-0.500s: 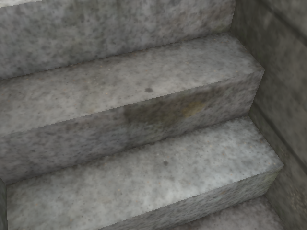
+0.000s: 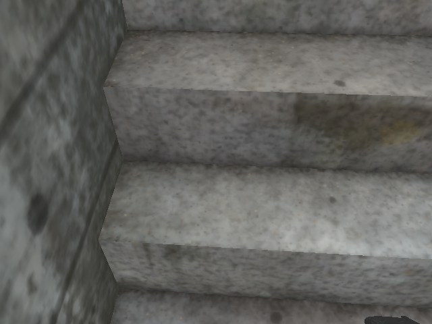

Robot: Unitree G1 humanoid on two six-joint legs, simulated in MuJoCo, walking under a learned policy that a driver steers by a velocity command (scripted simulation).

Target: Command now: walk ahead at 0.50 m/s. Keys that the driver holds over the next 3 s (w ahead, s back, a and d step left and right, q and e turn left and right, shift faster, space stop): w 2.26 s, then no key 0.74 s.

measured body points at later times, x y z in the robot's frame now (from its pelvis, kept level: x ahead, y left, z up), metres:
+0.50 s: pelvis -0.07 -0.07 -0.17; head +0.00 -0.08 +0.28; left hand +0.05 +0.13 -0.31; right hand -0.25 -0.29 -0.28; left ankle -0.17 -0.01 -0.88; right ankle -0.04 -0.18 -0.60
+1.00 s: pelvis +0.14 -0.16 +0.05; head +0.14 -0.15 +0.50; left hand +0.18 +0.05 -0.11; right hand +0.32 -0.40 -0.02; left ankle +0.19 -0.02 -0.38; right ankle +0.09 -0.26 -0.65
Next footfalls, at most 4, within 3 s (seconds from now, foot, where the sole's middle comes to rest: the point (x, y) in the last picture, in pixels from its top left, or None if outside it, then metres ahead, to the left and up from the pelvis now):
0.02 right None -0.01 -0.16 -0.70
0.40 left None -0.13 -0.01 -0.91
0.72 right None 0.13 -0.27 -0.69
1.00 left None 0.18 -0.03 -0.40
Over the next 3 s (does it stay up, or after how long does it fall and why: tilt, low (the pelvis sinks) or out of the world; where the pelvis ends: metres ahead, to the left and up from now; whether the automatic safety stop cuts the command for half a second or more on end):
stays up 0.75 -0.15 0.72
